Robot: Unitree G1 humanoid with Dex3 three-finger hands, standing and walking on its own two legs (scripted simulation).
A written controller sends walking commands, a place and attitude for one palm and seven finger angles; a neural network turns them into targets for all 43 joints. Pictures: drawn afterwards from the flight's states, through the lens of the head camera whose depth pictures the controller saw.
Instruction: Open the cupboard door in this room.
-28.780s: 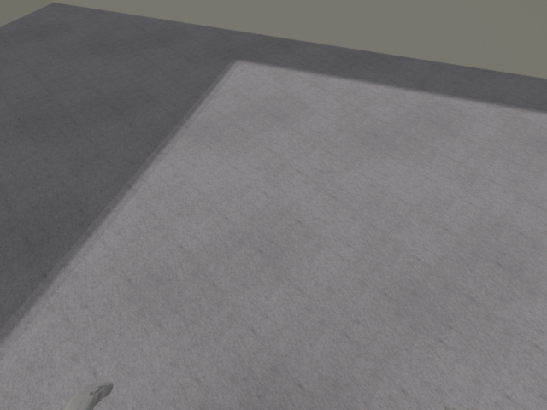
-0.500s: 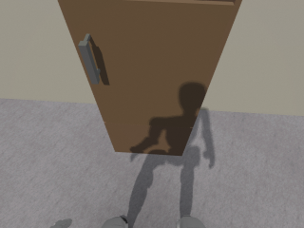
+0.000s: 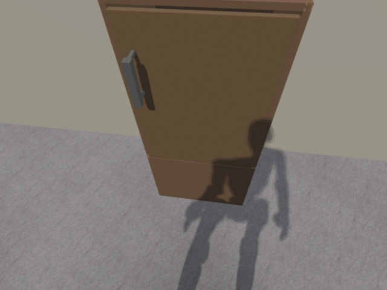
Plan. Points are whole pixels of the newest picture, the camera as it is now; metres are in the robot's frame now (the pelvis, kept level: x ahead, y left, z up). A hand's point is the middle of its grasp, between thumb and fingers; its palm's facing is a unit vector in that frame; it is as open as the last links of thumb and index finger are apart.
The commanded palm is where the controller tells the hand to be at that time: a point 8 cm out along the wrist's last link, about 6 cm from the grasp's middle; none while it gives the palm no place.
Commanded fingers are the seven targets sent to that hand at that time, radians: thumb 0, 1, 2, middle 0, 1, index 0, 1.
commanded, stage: come to a stop and stand still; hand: left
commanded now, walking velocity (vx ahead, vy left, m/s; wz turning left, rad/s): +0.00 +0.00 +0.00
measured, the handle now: (135, 80) +0.60 +0.23 +0.07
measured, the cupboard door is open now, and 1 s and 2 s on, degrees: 0 0 0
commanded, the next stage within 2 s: look again from close up in 0.42 s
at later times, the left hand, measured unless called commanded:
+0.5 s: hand out of the picture +0.02 +0.20 -0.18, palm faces +0.01 -0.98 -0.21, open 7.3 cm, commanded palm none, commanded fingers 0.00 0.90 0.90 -0.20 -0.30 -0.20 -0.30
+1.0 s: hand out of the picture +0.05 +0.26 -0.15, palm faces +0.01 -0.95 -0.31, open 7.4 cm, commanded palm none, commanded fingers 0.00 0.90 0.90 -0.20 -0.30 -0.20 -0.30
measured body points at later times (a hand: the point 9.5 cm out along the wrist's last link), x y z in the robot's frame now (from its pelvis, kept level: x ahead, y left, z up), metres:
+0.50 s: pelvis +0.01 +0.03 +0.00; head +0.03 +0.02 +0.45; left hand +0.02 +0.25 -0.16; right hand +0.01 -0.20 -0.16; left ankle -0.04 +0.14 -0.74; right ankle +0.00 -0.09 -0.74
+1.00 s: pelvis -0.04 +0.04 +0.00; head -0.07 +0.04 +0.45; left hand +0.05 +0.31 -0.13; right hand +0.05 -0.23 -0.14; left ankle -0.04 +0.14 -0.74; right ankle +0.00 -0.09 -0.74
